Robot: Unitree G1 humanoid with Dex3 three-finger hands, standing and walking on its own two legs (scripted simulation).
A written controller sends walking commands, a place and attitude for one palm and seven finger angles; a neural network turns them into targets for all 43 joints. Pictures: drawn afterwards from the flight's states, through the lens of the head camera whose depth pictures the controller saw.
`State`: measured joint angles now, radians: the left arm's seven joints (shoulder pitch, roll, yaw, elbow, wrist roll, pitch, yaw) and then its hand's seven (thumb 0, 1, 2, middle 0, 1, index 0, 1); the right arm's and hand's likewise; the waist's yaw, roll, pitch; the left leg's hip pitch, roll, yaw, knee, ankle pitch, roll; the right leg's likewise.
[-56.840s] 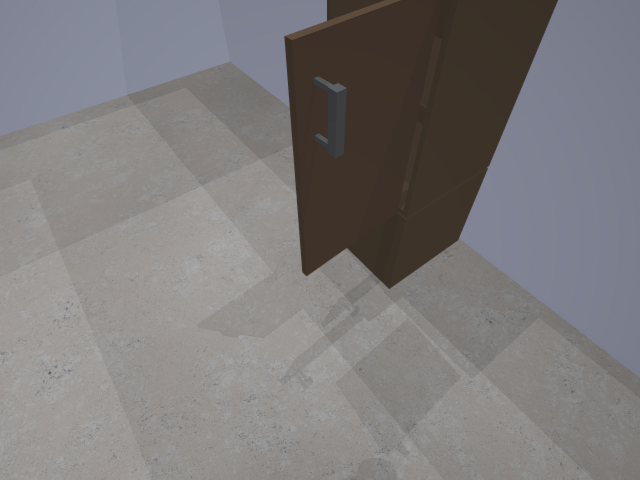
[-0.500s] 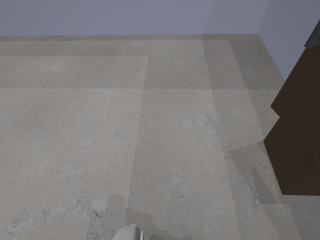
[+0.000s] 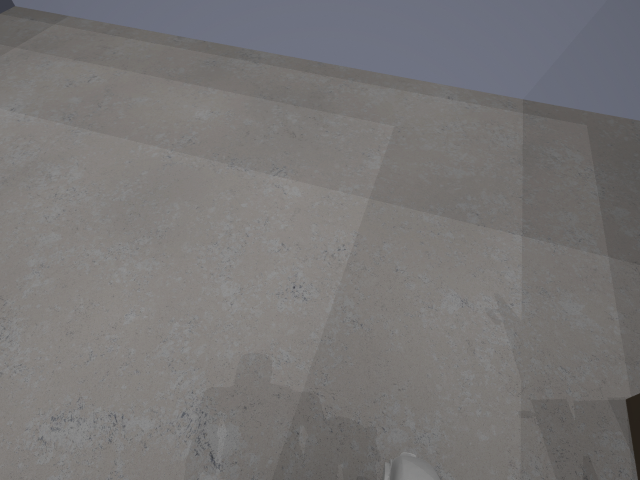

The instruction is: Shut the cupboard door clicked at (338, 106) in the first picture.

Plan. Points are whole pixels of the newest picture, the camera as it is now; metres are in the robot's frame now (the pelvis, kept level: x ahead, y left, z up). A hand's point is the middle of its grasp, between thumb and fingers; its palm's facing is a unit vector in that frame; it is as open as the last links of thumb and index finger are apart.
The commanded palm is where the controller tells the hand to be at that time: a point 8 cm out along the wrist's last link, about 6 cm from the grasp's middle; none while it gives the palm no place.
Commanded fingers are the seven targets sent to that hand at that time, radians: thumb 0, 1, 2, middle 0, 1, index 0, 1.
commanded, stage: walk to a spot facing it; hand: left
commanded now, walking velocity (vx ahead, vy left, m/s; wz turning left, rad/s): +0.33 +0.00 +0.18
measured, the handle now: out of the picture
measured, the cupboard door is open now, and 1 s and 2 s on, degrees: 18 18 18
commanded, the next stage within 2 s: turn to face it in 0.12 s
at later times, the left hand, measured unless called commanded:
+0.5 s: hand (230, 413) +0.23 +0.16 -0.18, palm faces +0.05 -0.98 -0.17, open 7.2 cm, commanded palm none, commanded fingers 0.00 0.90 0.90 -0.20 -0.30 -0.20 -0.30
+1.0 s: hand (268, 293) +0.43 +0.14 -0.15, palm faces -0.26 -0.92 -0.28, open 7.4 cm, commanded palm none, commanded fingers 0.00 0.90 0.90 -0.20 -0.30 -0.20 -0.30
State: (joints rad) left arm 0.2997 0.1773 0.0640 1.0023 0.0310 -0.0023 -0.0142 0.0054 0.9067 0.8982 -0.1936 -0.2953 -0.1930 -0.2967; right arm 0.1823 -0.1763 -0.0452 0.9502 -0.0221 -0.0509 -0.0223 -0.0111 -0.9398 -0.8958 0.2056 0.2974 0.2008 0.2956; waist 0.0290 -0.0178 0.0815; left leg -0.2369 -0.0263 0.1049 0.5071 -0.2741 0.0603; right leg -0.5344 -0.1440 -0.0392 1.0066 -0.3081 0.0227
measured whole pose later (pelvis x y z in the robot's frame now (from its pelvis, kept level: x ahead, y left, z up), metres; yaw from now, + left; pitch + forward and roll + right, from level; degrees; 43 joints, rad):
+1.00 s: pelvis +0.28 -0.04 +0.00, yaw -18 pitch +1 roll +1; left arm 0.16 0.21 0.07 0.90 0.02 0.03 0.01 0.00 0.90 0.90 -0.20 -0.30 -0.20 -0.30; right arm 0.16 -0.24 -0.06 0.93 -0.02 0.06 -0.02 0.01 -0.91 -0.90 0.20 0.30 0.20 0.29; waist 0.00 0.03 0.09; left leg -0.46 0.07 0.06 1.06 -0.48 -0.06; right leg -0.31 0.02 -0.01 0.56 -0.26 -0.04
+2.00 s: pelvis +0.34 -0.03 +0.00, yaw -53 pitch +2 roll -2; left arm 0.16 0.26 0.09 0.89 0.02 0.09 -0.04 0.00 0.90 0.90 -0.20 -0.30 -0.20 -0.30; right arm 0.21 -0.20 -0.01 0.87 -0.04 0.01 -0.03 0.01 -0.90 -0.90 0.21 0.30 0.20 0.30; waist 0.00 -0.02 0.09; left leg -0.27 0.12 0.15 0.54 -0.28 0.00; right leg -0.47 0.00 -0.03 1.03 -0.48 0.05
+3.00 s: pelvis +0.34 -0.07 +0.00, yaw -81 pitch +1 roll +0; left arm 0.18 0.18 0.04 0.96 0.02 0.03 0.00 0.00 0.90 0.90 -0.20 -0.30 -0.20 -0.30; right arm 0.27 -0.24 -0.05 0.98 -0.02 0.06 -0.02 0.01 -0.91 -0.90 0.20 0.30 0.20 0.29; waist -0.03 0.03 0.04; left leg -0.43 0.06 0.08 0.96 -0.48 -0.05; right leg -0.22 0.00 -0.01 0.50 -0.30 -0.01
